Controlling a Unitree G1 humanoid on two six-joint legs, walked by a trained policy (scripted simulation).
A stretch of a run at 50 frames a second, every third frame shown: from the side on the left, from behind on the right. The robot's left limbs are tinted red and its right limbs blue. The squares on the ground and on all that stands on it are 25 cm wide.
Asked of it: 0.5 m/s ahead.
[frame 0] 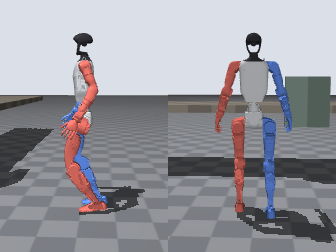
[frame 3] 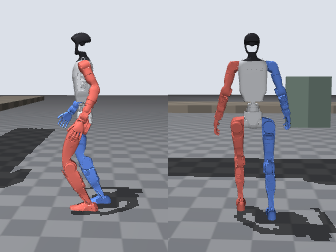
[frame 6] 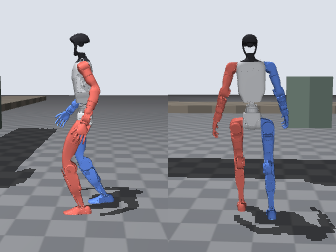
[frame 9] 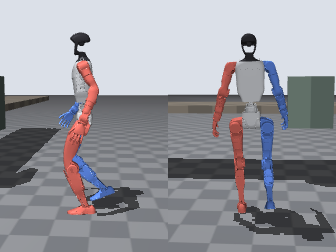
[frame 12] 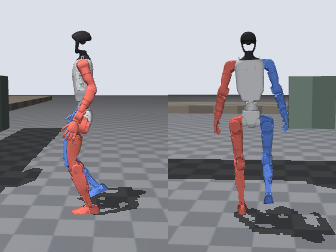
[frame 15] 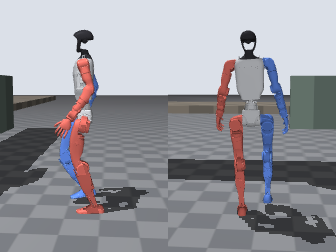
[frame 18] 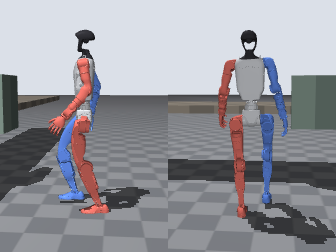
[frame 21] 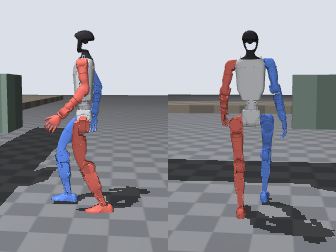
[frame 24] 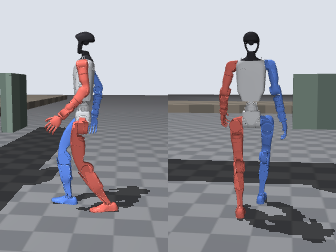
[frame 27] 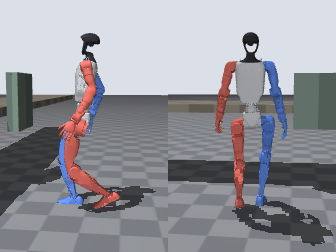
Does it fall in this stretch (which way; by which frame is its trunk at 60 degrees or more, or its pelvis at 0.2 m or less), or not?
no
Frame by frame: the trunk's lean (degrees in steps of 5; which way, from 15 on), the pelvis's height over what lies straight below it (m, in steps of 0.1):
0: 0, 0.8
3: 5, 0.8
6: 5, 0.8
9: 5, 0.8
12: 5, 0.8
15: 5, 0.8
18: 5, 0.8
21: 0, 0.8
24: 0, 0.8
27: 5, 0.7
